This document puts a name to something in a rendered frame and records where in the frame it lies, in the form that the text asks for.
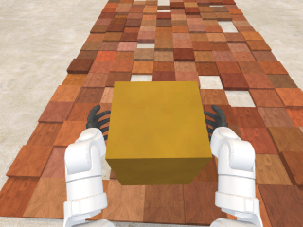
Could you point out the robot left forearm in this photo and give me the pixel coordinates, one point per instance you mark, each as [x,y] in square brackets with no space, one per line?
[83,171]

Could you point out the carton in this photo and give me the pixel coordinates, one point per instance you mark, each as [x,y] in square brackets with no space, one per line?
[157,133]

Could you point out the left robot hand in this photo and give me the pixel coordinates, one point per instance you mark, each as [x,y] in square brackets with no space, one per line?
[93,120]

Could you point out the right robot hand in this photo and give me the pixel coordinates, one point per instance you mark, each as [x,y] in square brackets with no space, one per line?
[220,119]

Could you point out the robot right forearm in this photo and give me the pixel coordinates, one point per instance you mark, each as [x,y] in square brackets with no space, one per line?
[236,193]

